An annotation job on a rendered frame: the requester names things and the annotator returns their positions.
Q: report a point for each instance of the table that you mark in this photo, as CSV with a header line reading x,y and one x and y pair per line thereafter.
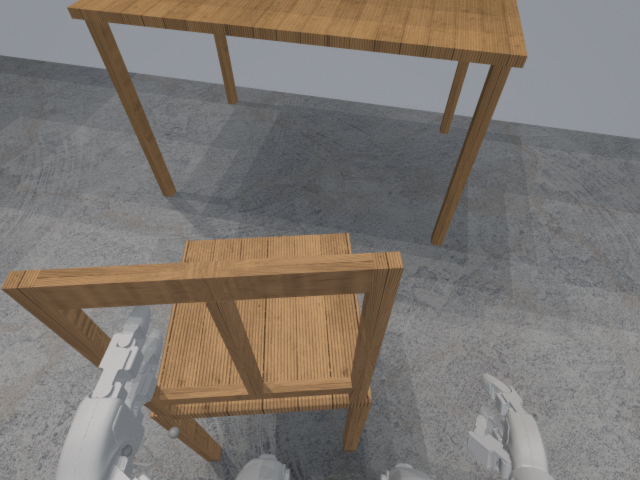
x,y
476,31

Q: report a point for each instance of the robot left hand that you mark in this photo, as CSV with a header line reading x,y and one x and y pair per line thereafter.
x,y
110,417

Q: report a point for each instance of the robot right hand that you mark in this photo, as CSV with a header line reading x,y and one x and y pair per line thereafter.
x,y
515,442

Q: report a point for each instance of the chair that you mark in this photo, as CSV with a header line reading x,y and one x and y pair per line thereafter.
x,y
258,325

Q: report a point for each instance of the robot left thigh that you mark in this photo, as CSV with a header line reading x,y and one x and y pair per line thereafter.
x,y
264,469

